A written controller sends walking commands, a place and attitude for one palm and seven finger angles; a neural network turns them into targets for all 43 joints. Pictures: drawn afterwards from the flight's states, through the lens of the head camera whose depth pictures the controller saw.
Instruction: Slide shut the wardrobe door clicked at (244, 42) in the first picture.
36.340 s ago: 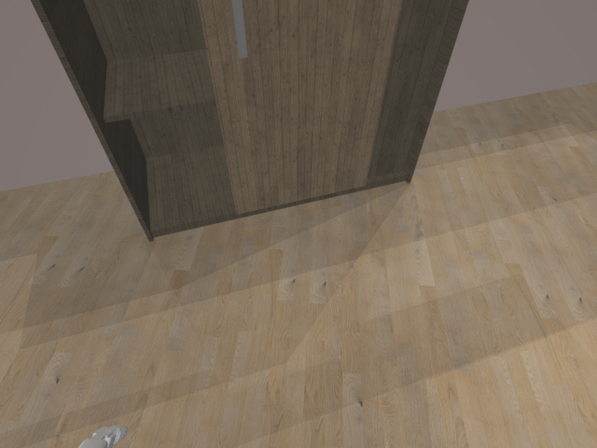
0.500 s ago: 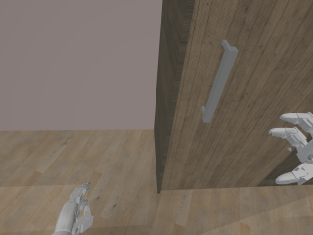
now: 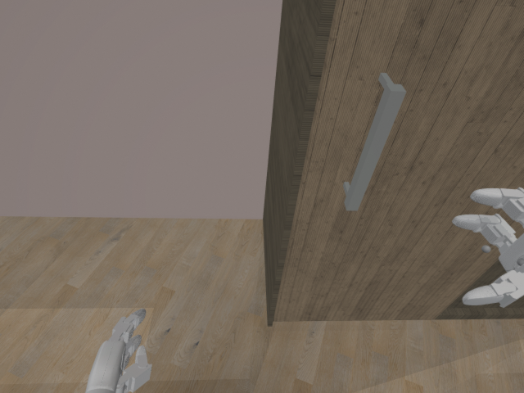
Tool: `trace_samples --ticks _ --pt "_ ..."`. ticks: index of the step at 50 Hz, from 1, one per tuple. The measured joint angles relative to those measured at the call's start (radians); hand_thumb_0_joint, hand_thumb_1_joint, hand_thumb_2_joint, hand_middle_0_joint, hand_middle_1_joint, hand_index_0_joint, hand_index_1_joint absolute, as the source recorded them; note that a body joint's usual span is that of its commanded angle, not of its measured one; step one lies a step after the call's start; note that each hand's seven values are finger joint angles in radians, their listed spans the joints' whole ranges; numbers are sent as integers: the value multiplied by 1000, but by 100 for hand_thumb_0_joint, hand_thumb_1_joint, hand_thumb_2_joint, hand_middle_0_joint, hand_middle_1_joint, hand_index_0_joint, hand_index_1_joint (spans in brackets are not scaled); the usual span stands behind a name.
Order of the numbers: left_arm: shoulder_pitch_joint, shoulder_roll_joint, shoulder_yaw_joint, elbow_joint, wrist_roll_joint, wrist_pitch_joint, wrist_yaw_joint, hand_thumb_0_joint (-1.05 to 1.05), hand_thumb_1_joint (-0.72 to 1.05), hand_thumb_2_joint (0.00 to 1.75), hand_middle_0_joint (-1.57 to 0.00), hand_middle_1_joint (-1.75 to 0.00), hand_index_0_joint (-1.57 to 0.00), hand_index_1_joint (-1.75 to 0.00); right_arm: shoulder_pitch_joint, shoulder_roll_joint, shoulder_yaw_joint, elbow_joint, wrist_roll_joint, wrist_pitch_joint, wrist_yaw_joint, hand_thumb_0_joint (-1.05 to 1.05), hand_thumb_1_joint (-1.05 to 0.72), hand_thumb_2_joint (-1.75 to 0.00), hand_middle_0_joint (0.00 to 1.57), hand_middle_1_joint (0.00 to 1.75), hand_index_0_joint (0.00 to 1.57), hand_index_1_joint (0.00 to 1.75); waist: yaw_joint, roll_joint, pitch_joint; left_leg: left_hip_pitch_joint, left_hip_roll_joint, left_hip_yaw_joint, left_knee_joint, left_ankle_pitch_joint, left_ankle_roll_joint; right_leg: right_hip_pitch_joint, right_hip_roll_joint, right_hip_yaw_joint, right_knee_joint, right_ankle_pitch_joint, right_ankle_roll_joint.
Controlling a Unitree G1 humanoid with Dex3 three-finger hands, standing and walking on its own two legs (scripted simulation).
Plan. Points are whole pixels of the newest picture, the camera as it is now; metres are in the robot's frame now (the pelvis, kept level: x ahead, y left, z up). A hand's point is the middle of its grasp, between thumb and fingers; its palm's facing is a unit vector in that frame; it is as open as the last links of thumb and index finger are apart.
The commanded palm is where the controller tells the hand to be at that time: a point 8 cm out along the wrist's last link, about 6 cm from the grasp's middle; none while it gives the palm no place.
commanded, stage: raise the hand with hooked fingers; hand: right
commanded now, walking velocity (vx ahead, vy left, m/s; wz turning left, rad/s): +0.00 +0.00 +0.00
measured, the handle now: (366, 149) +0.51 -0.18 +0.13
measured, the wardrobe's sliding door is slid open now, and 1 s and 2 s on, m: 0.00 0.00 0.00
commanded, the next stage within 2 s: move the hooked fingers beside the handle in 0.02 s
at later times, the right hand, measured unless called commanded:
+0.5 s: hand (459, 221) +0.32 -0.26 +0.15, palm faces +0.01 +1.00 -0.04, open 14.0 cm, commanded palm +0.29 -0.31 +0.16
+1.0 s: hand (438, 198) +0.37 -0.25 +0.15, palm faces +0.00 +1.00 -0.02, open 14.0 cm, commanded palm +0.34 -0.30 +0.15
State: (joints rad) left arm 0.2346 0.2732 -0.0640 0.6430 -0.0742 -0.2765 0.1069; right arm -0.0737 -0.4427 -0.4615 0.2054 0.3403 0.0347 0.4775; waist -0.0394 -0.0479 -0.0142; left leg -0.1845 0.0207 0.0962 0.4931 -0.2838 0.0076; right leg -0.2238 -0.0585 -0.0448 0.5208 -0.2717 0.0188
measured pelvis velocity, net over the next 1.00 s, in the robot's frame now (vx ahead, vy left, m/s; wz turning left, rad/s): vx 0.00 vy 0.00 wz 0.01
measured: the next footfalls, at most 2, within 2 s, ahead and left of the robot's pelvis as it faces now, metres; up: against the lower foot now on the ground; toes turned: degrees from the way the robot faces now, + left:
none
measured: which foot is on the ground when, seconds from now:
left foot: down 0.00-1.00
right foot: down 0.00-1.00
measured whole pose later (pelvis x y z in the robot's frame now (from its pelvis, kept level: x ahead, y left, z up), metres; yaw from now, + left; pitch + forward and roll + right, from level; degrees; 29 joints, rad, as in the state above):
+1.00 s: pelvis +0.00 +0.00 +0.00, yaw +1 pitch +1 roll +1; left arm 0.27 0.28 -0.05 0.67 -0.07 -0.20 0.11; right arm -0.43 -0.46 -0.39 0.59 0.25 -0.02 0.41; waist 0.02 -0.03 -0.02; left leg -0.26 0.02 0.08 0.51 -0.28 0.00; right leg -0.29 -0.06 -0.05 0.54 -0.27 0.01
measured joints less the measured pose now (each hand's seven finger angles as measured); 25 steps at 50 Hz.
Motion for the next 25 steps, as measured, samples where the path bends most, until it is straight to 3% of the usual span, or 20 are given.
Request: trace_samples --ticks 9,15,21,25 --pt "-9 -6 -6 2 0 7 1 2 90 90 -20 -30 -20 -30 -5 0 1 11 2 6 5 -1 50 -30 30 120 30 120 -3 -3 -4 4 4 0 -6 5 -4 2 4 0 -2 3 -4" --pt "-12 -3 -8 13 -2 14 14 2 90 90 -20 -30 -20 -30 -92 2 38 86 -23 1 -12 -1 50 -30 30 120 30 120 -5 1 9 -3 8 9 -2 7 -6 -11 9 9 4 7 -6" --pt "-10 -5 -9 19 1 19 16 2 90 90 -20 -30 -21 -30 -165 10 68 140 -42 -13 -30 -1 50 -30 30 120 30 120 12 5 9 -17 11 3 -1 10 -7 -20 11 4 0 11 -8" --pt "0 -8 -7 14 4 28 7 2 90 90 -20 -30 -21 -30 -179 6 52 168 -45 -12 -36 -1 50 -30 30 120 30 120 29 8 -3 -28 8 -9 -1 11 -7 -22 9 -8 -7 10 -8"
